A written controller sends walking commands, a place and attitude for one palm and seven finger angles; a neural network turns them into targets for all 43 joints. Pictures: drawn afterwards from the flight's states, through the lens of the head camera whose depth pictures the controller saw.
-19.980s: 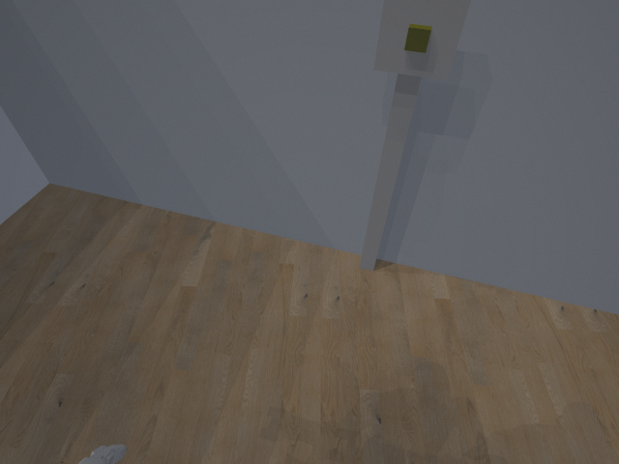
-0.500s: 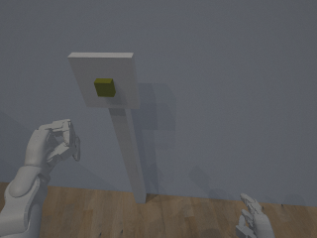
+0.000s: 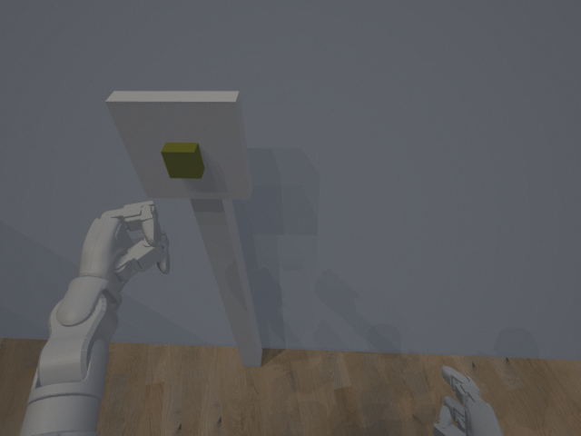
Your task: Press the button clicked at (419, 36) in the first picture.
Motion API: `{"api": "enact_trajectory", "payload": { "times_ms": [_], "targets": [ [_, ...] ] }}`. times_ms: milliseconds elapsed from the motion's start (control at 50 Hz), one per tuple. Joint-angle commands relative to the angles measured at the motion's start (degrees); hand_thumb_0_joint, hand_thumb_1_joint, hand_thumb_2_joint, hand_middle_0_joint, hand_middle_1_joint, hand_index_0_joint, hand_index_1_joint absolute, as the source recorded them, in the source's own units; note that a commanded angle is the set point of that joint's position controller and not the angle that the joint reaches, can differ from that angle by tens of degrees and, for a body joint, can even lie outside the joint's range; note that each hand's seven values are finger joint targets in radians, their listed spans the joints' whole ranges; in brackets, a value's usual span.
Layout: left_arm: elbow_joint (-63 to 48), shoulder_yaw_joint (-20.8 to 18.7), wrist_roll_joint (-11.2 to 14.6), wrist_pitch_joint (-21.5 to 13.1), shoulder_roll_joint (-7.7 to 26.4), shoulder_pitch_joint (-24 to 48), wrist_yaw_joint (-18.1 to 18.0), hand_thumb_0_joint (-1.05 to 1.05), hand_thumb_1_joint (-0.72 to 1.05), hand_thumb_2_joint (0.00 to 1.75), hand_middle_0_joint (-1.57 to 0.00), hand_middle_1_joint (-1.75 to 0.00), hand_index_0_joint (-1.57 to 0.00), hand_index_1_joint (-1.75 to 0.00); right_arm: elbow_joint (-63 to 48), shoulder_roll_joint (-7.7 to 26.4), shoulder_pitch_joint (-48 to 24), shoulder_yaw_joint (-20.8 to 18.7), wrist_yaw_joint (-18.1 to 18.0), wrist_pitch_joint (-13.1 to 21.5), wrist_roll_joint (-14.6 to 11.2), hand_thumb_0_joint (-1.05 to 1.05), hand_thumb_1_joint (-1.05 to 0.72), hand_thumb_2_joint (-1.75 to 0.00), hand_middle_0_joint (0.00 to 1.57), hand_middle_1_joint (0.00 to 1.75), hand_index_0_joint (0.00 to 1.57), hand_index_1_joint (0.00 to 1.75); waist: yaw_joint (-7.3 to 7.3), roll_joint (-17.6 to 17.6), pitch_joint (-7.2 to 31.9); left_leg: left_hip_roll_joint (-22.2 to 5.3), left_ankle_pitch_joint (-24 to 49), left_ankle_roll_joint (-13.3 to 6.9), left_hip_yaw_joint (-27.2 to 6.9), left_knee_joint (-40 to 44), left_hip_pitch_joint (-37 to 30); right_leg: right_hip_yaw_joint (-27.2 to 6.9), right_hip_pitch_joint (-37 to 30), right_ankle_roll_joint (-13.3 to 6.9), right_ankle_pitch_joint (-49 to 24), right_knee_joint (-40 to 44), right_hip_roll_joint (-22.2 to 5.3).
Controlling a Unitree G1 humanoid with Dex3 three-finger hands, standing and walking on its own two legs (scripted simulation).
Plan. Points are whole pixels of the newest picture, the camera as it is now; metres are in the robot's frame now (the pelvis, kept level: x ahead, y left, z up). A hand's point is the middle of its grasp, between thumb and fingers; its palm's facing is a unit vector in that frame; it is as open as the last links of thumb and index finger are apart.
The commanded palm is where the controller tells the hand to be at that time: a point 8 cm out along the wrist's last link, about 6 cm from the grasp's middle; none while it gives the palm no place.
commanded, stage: aim a knuckle at the button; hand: left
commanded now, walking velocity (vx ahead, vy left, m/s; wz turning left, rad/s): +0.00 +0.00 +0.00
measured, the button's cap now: (184, 159) +0.46 +0.20 +0.16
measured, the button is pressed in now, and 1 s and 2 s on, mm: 0 0 5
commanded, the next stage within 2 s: press the button with the knuckle in 1.18 s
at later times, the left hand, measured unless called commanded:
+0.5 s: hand (183, 212) +0.38 +0.18 +0.12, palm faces +0.05 -1.00 -0.02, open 3.1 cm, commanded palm +0.34 +0.24 +0.13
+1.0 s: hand (183, 217) +0.37 +0.18 +0.13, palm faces +0.06 -1.00 -0.01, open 3.1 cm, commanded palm +0.34 +0.23 +0.13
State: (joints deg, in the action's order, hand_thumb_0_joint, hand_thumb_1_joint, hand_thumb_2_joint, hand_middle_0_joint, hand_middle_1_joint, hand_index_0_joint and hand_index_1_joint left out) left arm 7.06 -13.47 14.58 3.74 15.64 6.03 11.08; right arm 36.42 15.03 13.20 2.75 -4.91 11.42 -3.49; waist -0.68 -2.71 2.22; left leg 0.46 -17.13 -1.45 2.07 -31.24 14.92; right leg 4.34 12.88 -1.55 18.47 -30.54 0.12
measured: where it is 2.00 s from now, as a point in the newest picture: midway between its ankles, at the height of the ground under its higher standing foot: outside the picture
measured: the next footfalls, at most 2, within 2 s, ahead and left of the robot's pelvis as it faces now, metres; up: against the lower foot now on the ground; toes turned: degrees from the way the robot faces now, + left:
none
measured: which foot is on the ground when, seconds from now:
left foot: down 0.00-1.00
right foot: down 0.00-1.00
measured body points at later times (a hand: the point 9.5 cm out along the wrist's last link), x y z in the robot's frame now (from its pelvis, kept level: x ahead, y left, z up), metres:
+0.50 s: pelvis -0.01 +0.01 +0.00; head +0.01 +0.00 +0.45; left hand +0.37 +0.24 +0.13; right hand +0.12 -0.24 -0.10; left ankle -0.01 +0.10 -0.73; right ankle -0.03 -0.10 -0.73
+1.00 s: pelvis -0.01 +0.00 +0.00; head -0.01 -0.02 +0.45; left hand +0.36 +0.23 +0.13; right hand +0.14 -0.25 -0.10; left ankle -0.01 +0.10 -0.73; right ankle -0.03 -0.10 -0.73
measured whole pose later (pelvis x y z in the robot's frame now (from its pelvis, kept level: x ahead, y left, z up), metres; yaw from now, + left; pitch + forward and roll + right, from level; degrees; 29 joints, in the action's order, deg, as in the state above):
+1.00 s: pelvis -0.01 +0.00 +0.00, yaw +0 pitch +2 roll +0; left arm 27.4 -12.2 12.1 -2.3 15.8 22.5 7.3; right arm 37.1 14.8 13.0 2.8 -4.4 5.0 -3.7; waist 0.8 -2.2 2.2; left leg 0.0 -15.9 -1.3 2.1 -31.2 17.1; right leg 4.3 15.2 -1.9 17.2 -30.5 0.6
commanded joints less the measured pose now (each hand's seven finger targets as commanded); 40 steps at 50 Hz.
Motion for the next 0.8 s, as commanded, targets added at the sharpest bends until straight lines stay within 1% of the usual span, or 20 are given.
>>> {"api": "enact_trajectory", "payload": {
  "times_ms": [0, 80, 100, 140, 160, 200, 220, 280, 300, 320, 360, 400, 440, 500, 580, 600, 620, 700, 740, 780],
  "targets": [
    [-12.53, -3.8, 0.12, -5.8, 10.91, 21.29, -1.47, 0.0, 0.9, 0.9, -1.3, -1.5, -1.3, -1.5, -7.83, 6.23, -5.06, -2.69, -0.29, 2.72, 0.06, 0.0, -0.9, -0.9, 0.2, 0.3, 0.2, 0.3, 0.75, 2.88, 12.45, -0.98, 19.55, -0.39, -3.65, 2.59, -8.64, -1.56, -0.05, 0.51, -20.63, 2.8, 0.06],
    [-8.11, -3.73, -0.81, -5.07, 10.83, 23.37, -2.3, 0.0, 0.9, 0.9, -1.3, -1.5, -1.3, -1.5, -7.47, 6.13, -5.21, -2.53, -0.08, 1.23, -0.02, 0.0, -0.9, -0.9, 0.2, 0.3, 0.2, 0.3, 0.67, 0.62, 11.82, -0.79, 19.49, 0.13, -3.55, 3.05, -8.09, -1.56, -0.11, 0.2, -20.4, 2.62, -0.25],
    [-5.9, -3.91, -0.9, -4.6, 10.58, 22.15, -2.52, 0.0, 0.9, 0.9, -1.3, -1.5, -1.3, -1.5, -7.46, 6.26, -5.03, -2.53, 0.02, 0.78, 0.06, 0.0, -0.9, -0.9, 0.2, 0.3, 0.2, 0.3, 0.3, 1.82, 11.42, -0.85, 18.85, -0.03, -3.49, 3.07, -7.35, -1.65, -0.01, 0.19, -19.65, 2.97, -0.13],
    [-5.5, -2.82, -1.28, -4.25, 9.88, 24.8, -2.8, 0.0, 0.9, 0.9, -1.3, -1.5, -1.3, -1.5, -7.8, 6.11, -5.15, -2.49, 0.09, 0.01, -0.12, 0.0, -0.9, -0.9, 0.2, 0.3, 0.2, 0.3, 0.57, 0.0, 11.36, -0.93, 18.82, 0.28, -3.84, 3.4, -7.65, -1.49, 0.42, -0.04, -18.94, 2.85, -0.17],
    [-5.69, -0.63, -1.4, -4.29, 7.79, 26.55, -2.72, 0.0, 0.9, 0.9, -1.3, -1.5, -1.3, -1.5, -7.98, 5.99, -5.11, -2.44, 0.2, -0.11, -0.09, 0.0, -0.9, -0.9, 0.2, 0.3, 0.2, 0.3, 1.18, 0.35, 11.73, -0.98, 19.35, 0.28, -3.93, 3.29, -8.31, -1.36, 0.76, 0.01, -19.27, 2.78, -0.16],
    [-3.69, -1.59, -1.3, -4.66, 9.03, 27.73, -2.97, 0.0, 0.9, 0.9, -1.3, -1.5, -1.3, -1.5, -7.63, 6.49, -4.49, -2.64, 0.18, -0.64, -0.03, 0.0, -0.9, -0.9, 0.2, 0.3, 0.2, 0.3, 1.31, 3.02, 12.37, -1.2, 19.28, 0.1, -4.1, 2.99, -7.73, -1.4, 0.48, 0.03, -19.02, 2.96, 0.03],
    [-2.95, -2.0, -1.33, -4.93, 9.32, 28.21, -3.02, 0.0, 0.9, 0.9, -1.3, -1.5, -1.3, -1.5, -7.82, 6.45, -4.48, -2.73, 0.18, -0.92, -0.05, 0.0, -0.9, -0.9, 0.2, 0.3, 0.2, 0.3, 1.1, 2.08, 12.7, -1.16, 18.42, 0.11, -3.99, 3.1, -7.85, -1.61, 0.82, 0.02, -18.35, 2.97, 0.01],
    [0.49, -1.18, -1.59, -5.96, 9.46, 34.88, -3.24, 0.0, 0.9, 0.9, -1.3, -1.5, -1.3, -1.5, -6.93, 6.57, -3.93, -2.52, -0.15, -1.6, -0.16, 0.0, -0.9, -0.9, 0.2, 0.3, 0.2, 0.3, 2.52, 2.07, 10.87, -1.15, 15.04, 0.11, -4.24, 3.32, -7.18, -1.79, 2.94, 0.02, -15.44, 3.42, 0.09],
    [1.59, -1.38, -1.77, -6.6, 10.17, 36.89, -3.56, 0.0, 0.9, 0.9, -1.3, -1.5, -1.3, -1.5, -6.45, 6.76, -3.63, -2.56, -0.24, -1.88, -0.05, 0.0, -0.9, -0.9, 0.2, 0.3, 0.2, 0.3, 2.71, 3.6, 10.86, -1.24, 13.71, -0.1, -4.29, 3.32, -6.54, -1.97, 3.02, 0.07, -14.05, 3.74, 0.16],
    [2.71, -1.73, -2.11, -7.03, 10.78, 38.48, -3.81, 0.0, 0.9, 0.9, -1.3, -1.5, -1.3, -1.5, -6.48, 6.82, -3.53, -2.54, -0.3, -2.02, -0.03, 0.0, -0.9, -0.9, 0.2, 0.3, 0.2, 0.3, 2.7, 2.33, 10.97, -1.04, 13.35, -0.15, -4.17, 3.28, -6.31, -2.27, 3.09, -0.03, -13.9, 3.65, 0.04],
    [4.61, -1.43, -2.51, -8.04, 10.53, 40.29, -4.08, 0.0, 0.9, 0.9, -1.3, -1.5, -1.3, -1.5, -6.2, 6.66, -2.91, -2.53, -0.22, -2.23, 0.04, 0.0, -0.9, -0.9, 0.2, 0.3, 0.2, 0.3, 2.67, 0.69, 12.37, -0.98, 14.05, 0.06, -4.44, 3.19, -7.15, -2.25, 3.15, -0.25, -14.11, 3.21, -0.01],
    [6.65, -2.74, -2.98, -9.07, 12.58, 41.89, -4.37, 0.0, 0.9, 0.9, -1.3, -1.5, -1.3, -1.5, -5.66, 6.99, -1.94, -2.74, -0.21, -2.66, 0.27, 0.0, -0.9, -0.9, 0.2, 0.3, 0.2, 0.3, 2.64, 0.89, 14.5, -1.1, 14.84, 0.01, -4.26, 2.66, -7.0, -2.48, 2.38, -0.24, -14.74, 2.96, 0.05],
    [7.23, -1.54, -3.05, -10.19, 11.04, 42.97, -4.25, 0.0, 0.9, 0.9, -1.3, -1.5, -1.3, -1.5, -5.9, 6.7, -1.34, -2.96, 0.1, -2.81, 0.23, 0.0, -0.9, -0.9, 0.2, 0.3, 0.2, 0.3, 2.64, -0.03, 16.37, -0.96, 16.97, 0.13, -4.28, 2.37, -8.06, -2.42, 1.81, -0.32, -16.87, 2.39, 0.05],
    [8.56, -3.05, -2.8, -10.9, 11.24, 35.3, -3.82, 0.0, 0.9, 0.9, -1.3, -1.5, -1.3, -1.5, -6.59, 6.89, -0.43, -3.39, 0.92, -3.07, 0.42, 0.0, -0.9, -0.9, 0.2, 0.3, 0.2, 0.3, 0.72, -0.18, 19.48, -1.21, 22.67, 0.31, -4.01, 1.73, -8.91, -2.23, -0.79, -0.48, -21.43, 1.57, 0.21],
    [9.22, -4.38, -1.8, -9.95, 11.32, 30.16, -3.32, 0.0, 0.9, 0.9, -1.3, -1.5, -1.3, -1.5, -7.53, 7.1, -0.44, -3.86, 1.5, -3.74, -0.04, 0.0, -0.9, -0.9, 0.2, 0.3, 0.2, 0.3, 0.01, 3.28, 15.7, -1.22, 21.73, 0.11, -2.8, 2.51, -5.59, -2.22, -1.74, -0.13, -23.28, 2.18, 0.32],
    [8.67, -3.7, -1.92, -9.84, 11.08, 30.28, -3.32, 0.0, 0.9, 0.9, -1.3, -1.5, -1.3, -1.5, -7.69, 7.31, -0.44, -3.72, 1.58, -3.99, -0.05, 0.0, -0.9, -0.9, 0.2, 0.3, 0.2, 0.3, 0.25, 4.89, 14.91, -1.18, 20.82, -0.09, -2.9, 2.78, -4.52, -2.1, -2.18, -0.16, -22.83, 2.33, 0.37],
    [7.56, -3.6, -2.0, -9.71, 10.92, 30.74, -3.51, 0.0, 0.9, 0.9, -1.3, -1.5, -1.3, -1.5, -8.09, 7.11, -1.04, -3.79, 1.58, -4.04, -0.31, 0.0, -0.9, -0.9, 0.2, 0.3, 0.2, 0.3, 0.25, 3.53, 13.4, -1.1, 19.6, -0.18, -2.49, 3.07, -4.41, -2.33, -1.39, -0.12, -22.18, 2.62, 0.31],
    [0.61, -3.63, -2.46, -10.89, 11.31, 31.62, -4.61, 0.0, 0.9, 0.9, -1.3, -1.5, -1.3, -1.5, -8.57, 6.75, -1.54, -3.94, 1.52, -3.9, -0.03, 0.0, -0.9, -0.9, 0.2, 0.3, 0.2, 0.3, 0.5, 1.15, 14.02, -1.3, 20.3, -0.31, -2.33, 3.01, -6.11, -2.6, -1.28, -0.15, -21.94, 2.7, 0.33],
    [-1.45, -3.86, -2.54, -11.82, 12.11, 34.04, -5.06, 0.0, 0.9, 0.9, -1.3, -1.5, -1.3, -1.5, -8.22, 6.58, -1.83, -3.85, 1.28, -3.64, -0.02, 0.0, -0.9, -0.9, 0.2, 0.3, 0.2, 0.3, 1.14, 0.13, 14.31, -1.21, 18.52, -0.43, -2.25, 3.15, -7.03, -2.97, -0.78, -0.05, -20.85, 3.02, 0.4],
    [-1.28, -2.45, -2.56, -12.2, 10.86, 35.35, -4.98, 0.0, 0.9, 0.9, -1.3, -1.5, -1.3, -1.5, -7.85, 6.42, -2.1, -3.57, 0.95, -3.39, -0.06, 0.0, -0.9, -0.9, 0.2, 0.3, 0.2, 0.3, 1.93, 0.58, 13.51, -1.23, 16.66, -0.46, -2.54, 3.36, -7.1, -2.94, -0.09, -0.02, -19.1, 3.33, 0.45]
  ]
}}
